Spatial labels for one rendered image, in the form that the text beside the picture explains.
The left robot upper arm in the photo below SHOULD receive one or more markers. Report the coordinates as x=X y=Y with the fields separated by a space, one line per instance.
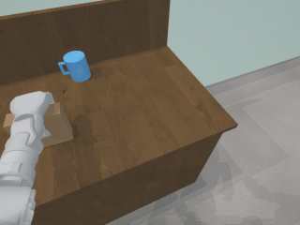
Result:
x=17 y=205

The sponge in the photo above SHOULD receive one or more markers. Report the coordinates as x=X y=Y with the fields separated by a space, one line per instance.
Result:
x=55 y=121

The robot left forearm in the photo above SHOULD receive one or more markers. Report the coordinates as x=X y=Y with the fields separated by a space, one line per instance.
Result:
x=20 y=157

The table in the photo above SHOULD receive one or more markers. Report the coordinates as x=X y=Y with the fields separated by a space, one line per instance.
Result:
x=143 y=125

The left robot hand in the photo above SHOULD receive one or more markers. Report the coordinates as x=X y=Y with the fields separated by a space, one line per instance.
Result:
x=37 y=102

